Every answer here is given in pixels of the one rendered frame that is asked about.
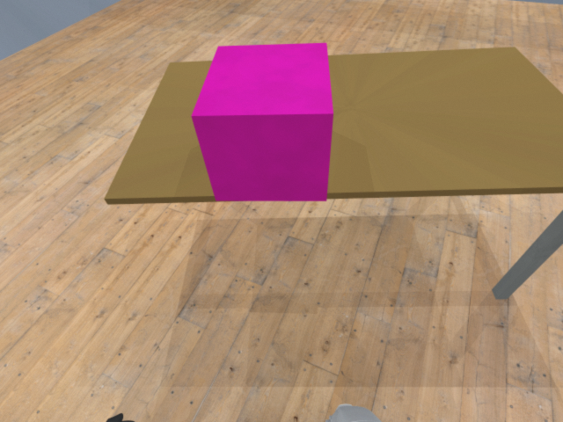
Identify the table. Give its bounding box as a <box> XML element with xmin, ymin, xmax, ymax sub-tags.
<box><xmin>104</xmin><ymin>47</ymin><xmax>563</xmax><ymax>300</ymax></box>

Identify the carton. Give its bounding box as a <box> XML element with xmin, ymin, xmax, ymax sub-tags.
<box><xmin>192</xmin><ymin>43</ymin><xmax>333</xmax><ymax>201</ymax></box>

